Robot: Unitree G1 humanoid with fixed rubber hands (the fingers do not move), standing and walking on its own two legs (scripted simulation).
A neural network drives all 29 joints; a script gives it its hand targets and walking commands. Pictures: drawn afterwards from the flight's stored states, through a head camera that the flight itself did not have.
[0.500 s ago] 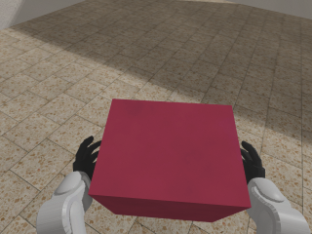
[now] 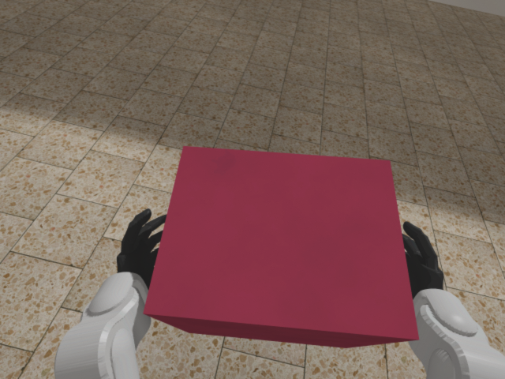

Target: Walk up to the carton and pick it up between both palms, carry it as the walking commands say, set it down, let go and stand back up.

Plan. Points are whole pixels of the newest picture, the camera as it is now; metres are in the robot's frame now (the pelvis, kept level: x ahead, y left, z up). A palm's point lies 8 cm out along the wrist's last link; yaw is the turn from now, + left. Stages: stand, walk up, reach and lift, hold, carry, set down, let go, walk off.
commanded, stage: carry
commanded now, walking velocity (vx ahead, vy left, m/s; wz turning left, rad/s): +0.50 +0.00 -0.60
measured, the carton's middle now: (274, 259) +0.29 +0.01 +0.06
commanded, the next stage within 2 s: none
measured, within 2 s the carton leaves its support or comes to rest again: neither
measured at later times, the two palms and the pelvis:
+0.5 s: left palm (181, 71) +0.72 +0.21 +0.08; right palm (329, 124) +0.56 -0.10 +0.10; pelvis +0.42 +0.15 +0.00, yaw -24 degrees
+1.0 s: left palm (185, 16) +1.13 +0.27 +0.03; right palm (275, 57) +0.94 -0.02 +0.03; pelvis +0.80 +0.25 +0.00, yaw -34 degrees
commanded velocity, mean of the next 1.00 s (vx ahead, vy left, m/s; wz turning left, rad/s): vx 0.50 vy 0.00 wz -0.60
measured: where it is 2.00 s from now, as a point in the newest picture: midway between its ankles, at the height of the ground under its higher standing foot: (203, 182)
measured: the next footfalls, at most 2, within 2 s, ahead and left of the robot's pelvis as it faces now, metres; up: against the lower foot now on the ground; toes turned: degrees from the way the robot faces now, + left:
right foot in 0.02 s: +0.06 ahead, -0.10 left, +0.00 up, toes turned -9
left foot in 0.26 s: +0.28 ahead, +0.16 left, +0.00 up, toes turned -11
